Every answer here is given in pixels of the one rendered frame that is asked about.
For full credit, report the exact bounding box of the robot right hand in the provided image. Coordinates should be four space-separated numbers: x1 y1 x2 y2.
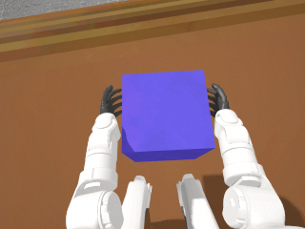
206 83 230 118

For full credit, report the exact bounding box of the right robot forearm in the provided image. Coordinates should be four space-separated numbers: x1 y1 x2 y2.
213 109 285 222

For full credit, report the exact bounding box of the left robot shin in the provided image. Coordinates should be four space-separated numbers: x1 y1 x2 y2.
127 176 146 189

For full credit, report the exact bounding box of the carton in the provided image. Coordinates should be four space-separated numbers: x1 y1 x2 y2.
121 70 215 162

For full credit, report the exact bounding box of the left robot upper arm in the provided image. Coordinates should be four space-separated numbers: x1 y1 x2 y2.
67 190 124 229

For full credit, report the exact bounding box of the right robot thigh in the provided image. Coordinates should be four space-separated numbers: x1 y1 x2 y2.
176 177 219 229

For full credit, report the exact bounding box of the robot left hand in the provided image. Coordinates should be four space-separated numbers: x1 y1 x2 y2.
100 85 122 117

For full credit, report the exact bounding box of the left robot forearm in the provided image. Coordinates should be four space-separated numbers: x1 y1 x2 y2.
66 113 121 229

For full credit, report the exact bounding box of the right robot upper arm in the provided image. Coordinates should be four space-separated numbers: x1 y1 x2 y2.
222 184 305 229

